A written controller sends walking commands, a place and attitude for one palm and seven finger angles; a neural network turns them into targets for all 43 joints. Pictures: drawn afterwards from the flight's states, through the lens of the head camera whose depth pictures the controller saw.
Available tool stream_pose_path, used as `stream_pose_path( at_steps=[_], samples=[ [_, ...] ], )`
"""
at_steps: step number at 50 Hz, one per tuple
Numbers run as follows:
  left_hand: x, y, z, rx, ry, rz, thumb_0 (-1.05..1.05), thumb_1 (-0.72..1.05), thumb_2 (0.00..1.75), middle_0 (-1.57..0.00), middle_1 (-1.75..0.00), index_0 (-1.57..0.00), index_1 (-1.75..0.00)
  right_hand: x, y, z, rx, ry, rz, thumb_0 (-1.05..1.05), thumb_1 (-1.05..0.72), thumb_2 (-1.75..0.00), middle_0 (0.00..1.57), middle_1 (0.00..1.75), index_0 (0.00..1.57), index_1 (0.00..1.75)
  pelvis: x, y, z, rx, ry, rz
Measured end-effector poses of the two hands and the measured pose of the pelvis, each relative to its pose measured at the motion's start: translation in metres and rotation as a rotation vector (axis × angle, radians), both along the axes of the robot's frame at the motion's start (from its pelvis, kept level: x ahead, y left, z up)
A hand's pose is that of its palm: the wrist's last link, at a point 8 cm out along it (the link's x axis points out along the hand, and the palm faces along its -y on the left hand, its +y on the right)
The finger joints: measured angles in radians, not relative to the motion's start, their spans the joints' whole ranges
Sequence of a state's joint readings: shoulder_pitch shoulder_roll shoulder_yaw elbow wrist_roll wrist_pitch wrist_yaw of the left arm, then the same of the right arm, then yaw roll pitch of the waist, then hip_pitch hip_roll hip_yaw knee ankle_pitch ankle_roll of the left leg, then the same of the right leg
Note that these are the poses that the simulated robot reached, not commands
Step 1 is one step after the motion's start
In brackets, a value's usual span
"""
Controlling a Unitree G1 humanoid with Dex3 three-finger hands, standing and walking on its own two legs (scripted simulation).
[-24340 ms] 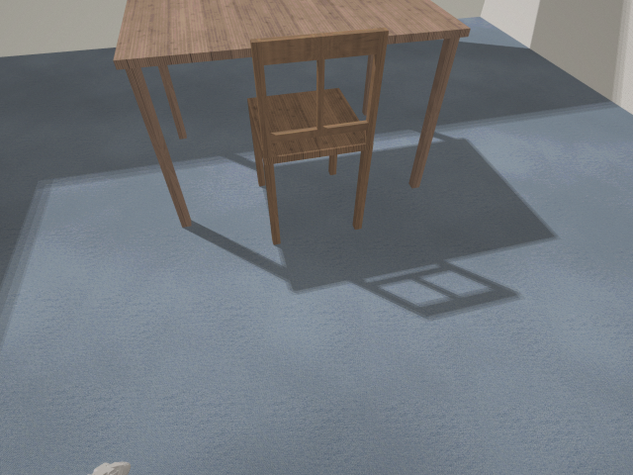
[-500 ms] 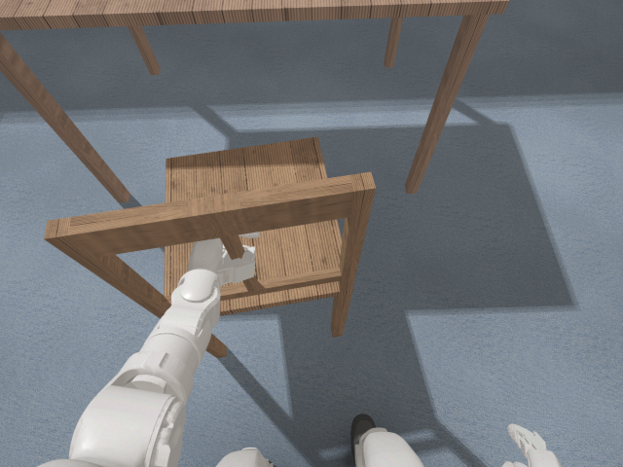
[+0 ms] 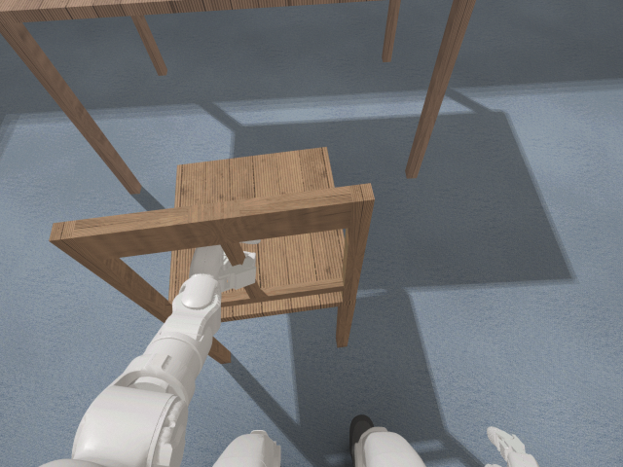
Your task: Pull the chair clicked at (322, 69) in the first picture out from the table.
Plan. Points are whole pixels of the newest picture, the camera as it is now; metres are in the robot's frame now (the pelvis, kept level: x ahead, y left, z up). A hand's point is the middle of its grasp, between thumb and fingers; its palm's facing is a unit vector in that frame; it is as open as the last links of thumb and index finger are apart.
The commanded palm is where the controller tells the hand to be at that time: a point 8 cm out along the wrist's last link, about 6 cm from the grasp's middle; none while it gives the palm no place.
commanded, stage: step backward, pulling the chair out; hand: left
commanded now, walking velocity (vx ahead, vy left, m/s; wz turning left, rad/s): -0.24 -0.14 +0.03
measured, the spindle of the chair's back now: (243, 269) +0.40 +0.12 -0.12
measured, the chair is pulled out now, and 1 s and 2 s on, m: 0.46 0.61 0.61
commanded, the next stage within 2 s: stop walking, hand still on the chair in 0.26 s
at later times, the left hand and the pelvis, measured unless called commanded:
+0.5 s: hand (239, 333) +0.28 +0.10 -0.06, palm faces -0.04 -0.98 -0.17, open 5.3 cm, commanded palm +0.27 +0.16 -0.04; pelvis -0.08 +0.00 +0.00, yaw +0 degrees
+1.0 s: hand (236, 378) +0.23 +0.10 -0.06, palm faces -0.09 -0.98 -0.16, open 5.2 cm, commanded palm +0.21 +0.16 -0.04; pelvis -0.06 +0.01 +0.00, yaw +0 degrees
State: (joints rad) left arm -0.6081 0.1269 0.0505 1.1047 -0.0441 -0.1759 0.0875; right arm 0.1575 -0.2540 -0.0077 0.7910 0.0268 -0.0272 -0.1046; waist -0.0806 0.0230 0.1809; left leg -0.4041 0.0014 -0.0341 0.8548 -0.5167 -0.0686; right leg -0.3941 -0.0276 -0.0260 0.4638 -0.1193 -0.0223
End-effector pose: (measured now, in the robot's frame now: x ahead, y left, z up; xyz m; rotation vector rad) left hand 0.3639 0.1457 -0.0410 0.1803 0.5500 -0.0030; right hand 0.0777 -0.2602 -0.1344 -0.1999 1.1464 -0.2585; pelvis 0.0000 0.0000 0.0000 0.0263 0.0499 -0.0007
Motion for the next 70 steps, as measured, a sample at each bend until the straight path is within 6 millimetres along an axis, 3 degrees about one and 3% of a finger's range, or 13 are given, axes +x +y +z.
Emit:
stream_pose_path(
  at_steps=[5, 9, 13, 18, 25, 31, 39, 47, 53, 60, 70],
  samples=[
    [-0.018, 0.004, -0.002, -0.012, -0.026, -0.057, 0.04, 0.7, 0.79, -0.22, -1.19, -0.5, -1.45, -0.022, -0.011, 0.012, -0.105, -0.007, -0.009, 0.01, -0.91, -0.9, 0.2, 0.3, 0.2, 0.3, -0.022, 0.018, -0.007, -0.03, 0.011, 0.018],
    [-0.038, 0.009, -0.001, -0.023, -0.037, -0.086, 0.03, 0.72, 0.79, -0.17, -1.19, -0.5, -1.45, -0.041, 0.0, 0.022, -0.101, -0.014, -0.016, 0.01, -0.91, -0.9, 0.2, 0.3, 0.2, 0.3, -0.036, 0.022, -0.004, -0.015, -0.012, -0.009],
    [-0.055, 0.014, 0.0, -0.024, -0.022, -0.075, 0.04, 0.72, 0.79, -0.18, -1.19, -0.5, -1.45, -0.059, 0.019, 0.016, -0.014, -0.004, 0.006, 0.01, -0.91, -0.9, 0.2, 0.3, 0.2, 0.3, -0.044, 0.017, -0.002, -0.033, -0.026, -0.016],
    [-0.071, 0.014, 0.0, -0.008, -0.018, -0.031, 0.04, 0.7, 0.81, -0.22, -1.15, -0.5, -1.45, -0.082, 0.032, -0.006, 0.096, 0.022, 0.009, 0.01, -0.91, -0.9, 0.2, 0.3, 0.2, 0.3, -0.06, 0.002, -0.005, -0.055, -0.048, -0.02],
    [-0.097, 0.008, 0.001, 0.002, -0.014, 0.011, 0.05, 0.69, 0.82, -0.24, -1.13, -0.5, -1.45, -0.099, 0.014, -0.002, 0.053, -0.008, -0.015, 0.01, -0.91, -0.9, 0.2, 0.3, 0.2, 0.3, -0.084, -0.002, -0.002, -0.014, -0.031, -0.002],
    [-0.12, 0.007, 0.001, -0.007, -0.019, -0.017, 0.04, 0.7, 0.8, -0.22, -1.19, -0.5, -1.45, -0.096, 0.0, 0.011, -0.033, -0.043, 0.012, 0.01, -0.91, -0.9, 0.2, 0.3, 0.2, 0.3, -0.096, 0.005, -0.004, -0.014, -0.051, 0.009],
    [-0.147, 0.007, 0.001, -0.016, -0.008, -0.027, 0.05, 0.7, 0.8, -0.21, -1.2, -0.5, -1.45, -0.067, 0.015, 0.018, 0.006, -0.119, 0.047, 0.01, -0.91, -0.9, 0.2, 0.3, 0.2, 0.3, -0.082, 0.003, -0.002, -0.025, -0.064, 0.002],
    [-0.151, 0.009, 0.001, -0.013, -0.008, -0.034, 0.04, 0.7, 0.81, -0.22, -1.2, -0.5, -1.45, -0.029, 0.033, 0.023, 0.047, -0.197, 0.065, 0.01, -0.91, -0.9, 0.2, 0.3, 0.2, 0.3, -0.065, 0.006, 0.0, -0.028, -0.06, -0.006],
    [-0.151, 0.009, 0.001, -0.011, -0.012, -0.048, 0.04, 0.7, 0.8, -0.22, -1.21, -0.5, -1.45, -0.012, 0.037, 0.026, 0.045, -0.218, 0.077, 0.01, -0.91, -0.9, 0.2, 0.3, 0.2, 0.3, -0.059, 0.009, 0.0, -0.027, -0.059, -0.006],
    [-0.151, 0.01, 0.001, -0.013, -0.014, -0.059, 0.04, 0.7, 0.8, -0.21, -1.22, -0.5, -1.45, -0.011, 0.033, 0.03, 0.024, -0.213, 0.071, 0.01, -0.91, -0.9, 0.2, 0.3, 0.2, 0.3, -0.059, 0.011, 0.001, -0.026, -0.06, -0.005],
    [-0.151, 0.01, 0.0, -0.024, -0.014, -0.053, 0.04, 0.7, 0.8, -0.21, -1.23, -0.5, -1.45, -0.03, 0.029, 0.029, 0.019, -0.178, 0.036, 0.01, -0.91, -0.9, 0.2, 0.3, 0.2, 0.3, -0.061, 0.012, 0.001, -0.026, -0.048, -0.004]
  ],
)
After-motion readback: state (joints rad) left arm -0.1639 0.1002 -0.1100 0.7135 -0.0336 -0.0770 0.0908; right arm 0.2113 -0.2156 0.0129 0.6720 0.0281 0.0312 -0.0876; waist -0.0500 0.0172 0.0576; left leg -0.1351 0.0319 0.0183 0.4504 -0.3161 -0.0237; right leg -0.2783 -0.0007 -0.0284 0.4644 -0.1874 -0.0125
